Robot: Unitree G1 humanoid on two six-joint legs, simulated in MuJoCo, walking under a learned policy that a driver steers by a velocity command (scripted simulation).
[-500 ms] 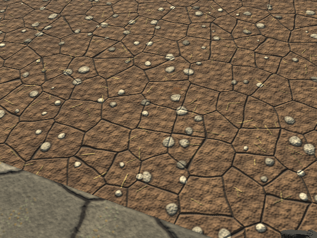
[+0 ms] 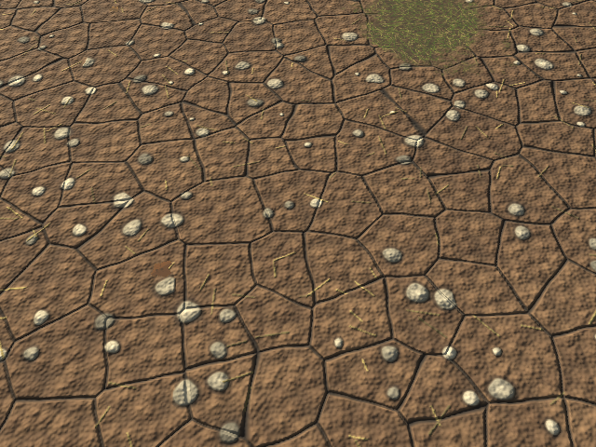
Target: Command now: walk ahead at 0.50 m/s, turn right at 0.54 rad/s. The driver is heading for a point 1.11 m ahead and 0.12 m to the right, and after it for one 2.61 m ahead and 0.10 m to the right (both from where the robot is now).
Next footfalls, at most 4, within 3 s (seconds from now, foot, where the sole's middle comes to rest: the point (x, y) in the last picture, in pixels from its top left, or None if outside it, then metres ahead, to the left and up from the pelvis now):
0.14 right None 0.24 -0.14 -0.78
0.60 left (291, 414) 0.56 0.01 -0.82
1.06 right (401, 348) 0.71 -0.28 -0.82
1.50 left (301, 299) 0.87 -0.04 -0.82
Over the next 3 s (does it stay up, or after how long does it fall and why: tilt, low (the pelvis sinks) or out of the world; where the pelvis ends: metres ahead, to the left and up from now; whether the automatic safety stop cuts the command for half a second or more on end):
stays up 1.35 -0.10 -0.04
